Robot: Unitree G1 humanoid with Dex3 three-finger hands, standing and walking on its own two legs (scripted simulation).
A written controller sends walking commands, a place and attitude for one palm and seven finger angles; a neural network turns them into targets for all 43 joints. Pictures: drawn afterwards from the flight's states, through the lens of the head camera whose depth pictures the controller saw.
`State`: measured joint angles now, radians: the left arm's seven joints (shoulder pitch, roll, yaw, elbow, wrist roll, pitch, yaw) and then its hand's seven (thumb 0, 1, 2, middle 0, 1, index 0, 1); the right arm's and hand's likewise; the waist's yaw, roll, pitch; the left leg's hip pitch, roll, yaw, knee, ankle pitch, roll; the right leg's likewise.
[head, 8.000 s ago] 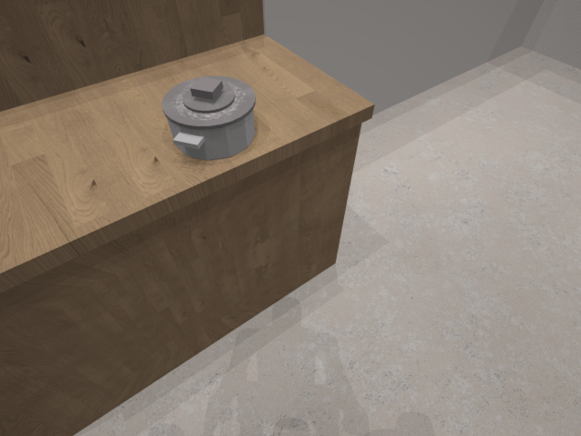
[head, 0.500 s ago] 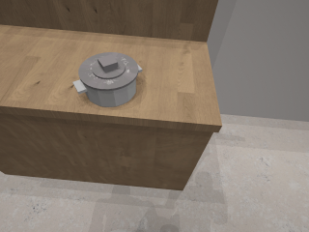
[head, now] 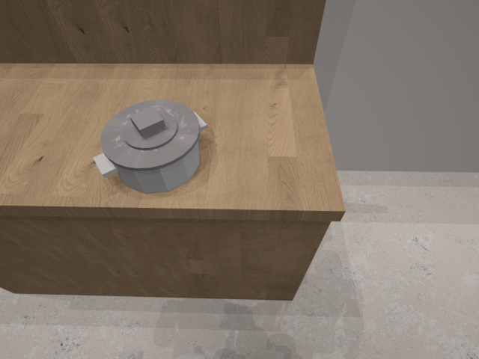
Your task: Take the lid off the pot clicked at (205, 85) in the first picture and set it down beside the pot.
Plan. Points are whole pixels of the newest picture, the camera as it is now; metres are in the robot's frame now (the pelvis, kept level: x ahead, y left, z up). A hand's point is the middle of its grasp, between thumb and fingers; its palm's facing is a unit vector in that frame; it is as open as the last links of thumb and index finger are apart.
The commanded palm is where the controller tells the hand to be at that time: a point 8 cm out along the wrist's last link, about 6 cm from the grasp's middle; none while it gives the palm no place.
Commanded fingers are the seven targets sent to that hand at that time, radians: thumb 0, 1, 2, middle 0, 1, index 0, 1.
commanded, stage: come to a stop and stand still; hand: left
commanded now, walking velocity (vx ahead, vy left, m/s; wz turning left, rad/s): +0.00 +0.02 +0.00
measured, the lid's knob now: (147, 121) +0.50 +0.20 +0.10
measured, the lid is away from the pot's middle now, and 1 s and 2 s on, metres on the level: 0.00 0.00 0.00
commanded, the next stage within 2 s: look again from close up in 1.46 s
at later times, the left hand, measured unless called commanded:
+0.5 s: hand out of the picture -0.05 +0.28 -0.18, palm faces +0.01 -0.97 -0.26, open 7.4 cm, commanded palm none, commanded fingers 0.00 0.90 0.90 -0.20 -0.30 -0.20 -0.30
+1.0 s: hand out of the picture +0.02 +0.26 -0.18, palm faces -0.02 -0.98 -0.20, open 7.3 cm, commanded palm none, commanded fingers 0.00 0.90 0.90 -0.20 -0.30 -0.20 -0.30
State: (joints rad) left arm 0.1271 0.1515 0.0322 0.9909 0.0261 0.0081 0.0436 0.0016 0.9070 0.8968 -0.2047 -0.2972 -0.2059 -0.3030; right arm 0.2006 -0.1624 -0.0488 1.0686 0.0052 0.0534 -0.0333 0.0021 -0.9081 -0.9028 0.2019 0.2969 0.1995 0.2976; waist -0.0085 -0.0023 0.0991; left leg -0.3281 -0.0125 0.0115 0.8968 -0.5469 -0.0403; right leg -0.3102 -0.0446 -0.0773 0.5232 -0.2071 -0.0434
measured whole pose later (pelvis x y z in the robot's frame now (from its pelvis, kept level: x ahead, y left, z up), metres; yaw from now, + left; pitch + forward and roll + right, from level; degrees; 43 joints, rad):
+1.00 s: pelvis +0.00 +0.09 +0.00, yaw -2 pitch -1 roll +0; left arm 0.28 0.16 0.00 1.05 0.01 0.00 0.04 0.01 0.91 0.90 -0.20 -0.30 -0.20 -0.30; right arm 0.27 -0.15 0.00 1.07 0.00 -0.02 -0.03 0.01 -0.92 -0.90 0.20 0.30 0.20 0.30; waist -0.01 -0.01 0.05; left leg -0.15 -0.06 0.10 0.46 -0.30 0.08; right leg -0.26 -0.05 0.07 0.49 -0.22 0.06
